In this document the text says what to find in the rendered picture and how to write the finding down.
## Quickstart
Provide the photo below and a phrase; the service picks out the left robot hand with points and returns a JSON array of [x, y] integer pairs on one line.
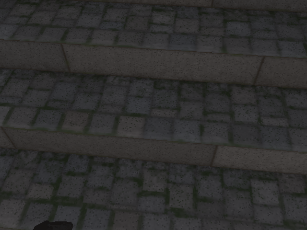
[[54, 225]]

